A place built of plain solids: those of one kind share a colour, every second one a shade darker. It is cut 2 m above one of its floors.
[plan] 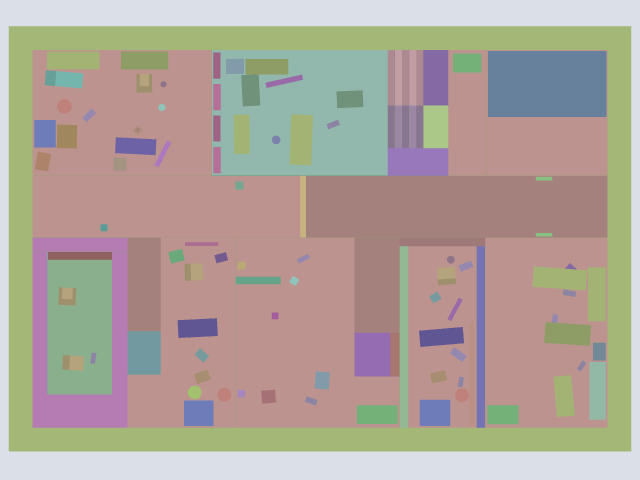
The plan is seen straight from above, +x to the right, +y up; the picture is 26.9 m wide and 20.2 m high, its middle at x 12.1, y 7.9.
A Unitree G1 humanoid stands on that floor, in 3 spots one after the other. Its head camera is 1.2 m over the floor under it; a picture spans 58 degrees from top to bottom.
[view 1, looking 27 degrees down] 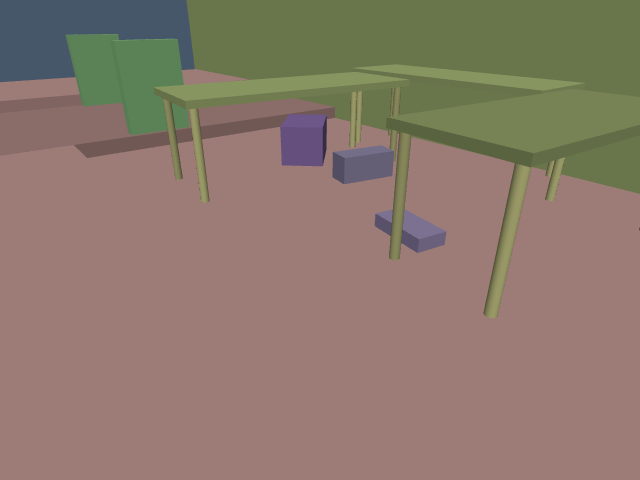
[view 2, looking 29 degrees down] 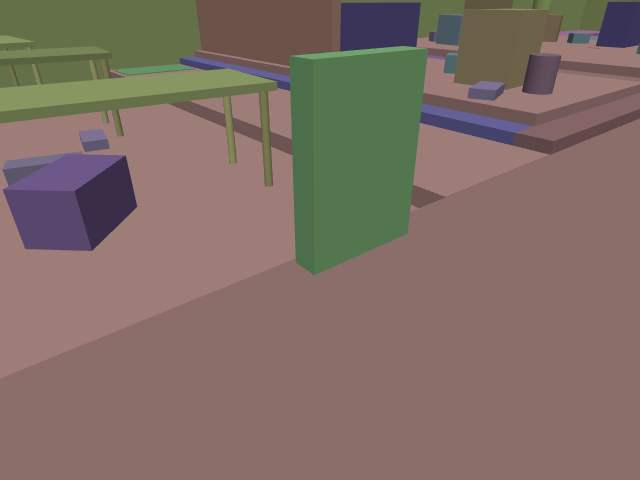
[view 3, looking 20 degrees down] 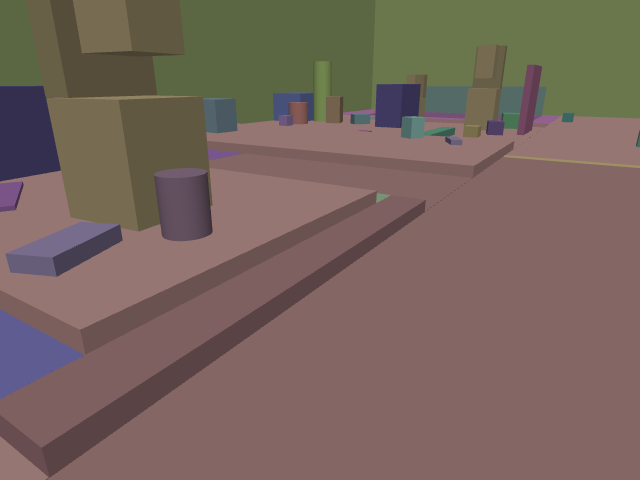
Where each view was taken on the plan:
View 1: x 19.80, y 2.75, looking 52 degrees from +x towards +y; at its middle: floor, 3.00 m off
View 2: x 22.98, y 9.61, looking -129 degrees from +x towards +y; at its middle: neck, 2.08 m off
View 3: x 19.48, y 9.30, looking -148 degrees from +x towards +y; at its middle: step_terN_tread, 3.15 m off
